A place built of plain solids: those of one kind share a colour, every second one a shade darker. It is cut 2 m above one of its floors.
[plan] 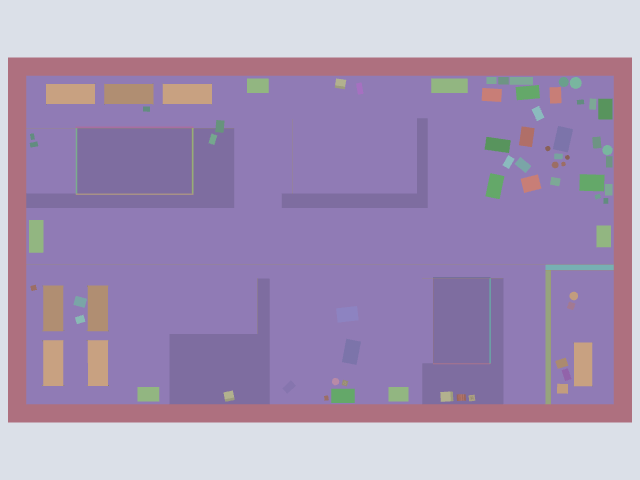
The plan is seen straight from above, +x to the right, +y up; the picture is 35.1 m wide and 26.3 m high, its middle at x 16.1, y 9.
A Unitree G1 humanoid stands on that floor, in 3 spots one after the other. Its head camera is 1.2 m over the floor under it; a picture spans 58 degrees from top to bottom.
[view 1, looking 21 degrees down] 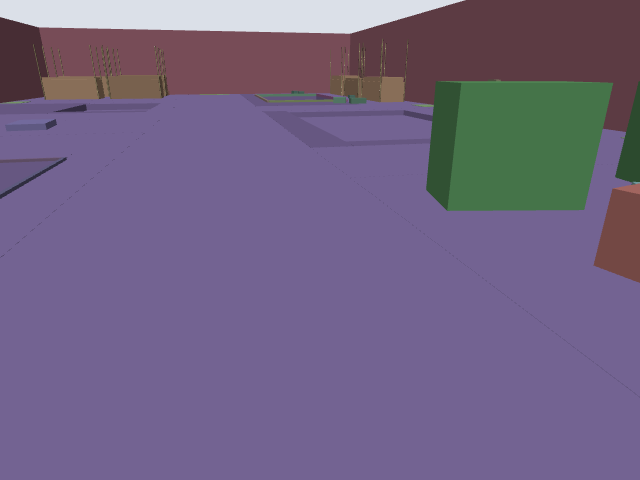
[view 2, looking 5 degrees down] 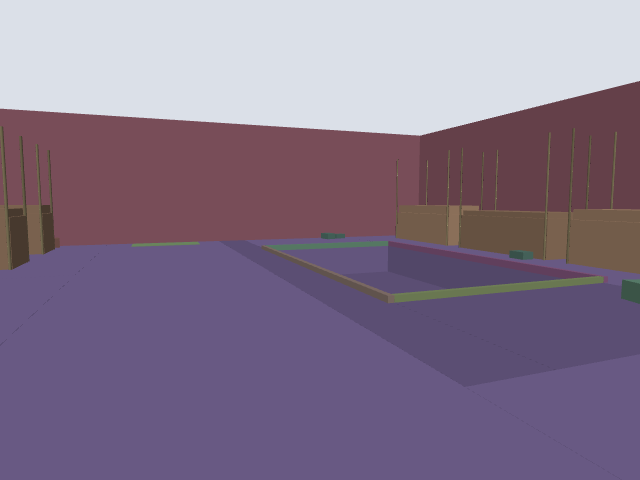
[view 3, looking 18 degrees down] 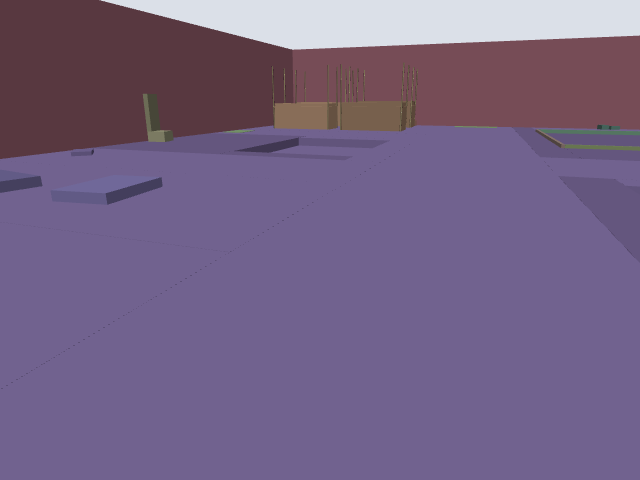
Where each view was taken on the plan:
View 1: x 29.45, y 9.20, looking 167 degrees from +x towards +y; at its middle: floor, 3.35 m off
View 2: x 13.61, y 8.89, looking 159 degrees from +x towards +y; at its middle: floor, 13.78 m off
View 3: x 22.01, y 9.50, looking -160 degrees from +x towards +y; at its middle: floor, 3.88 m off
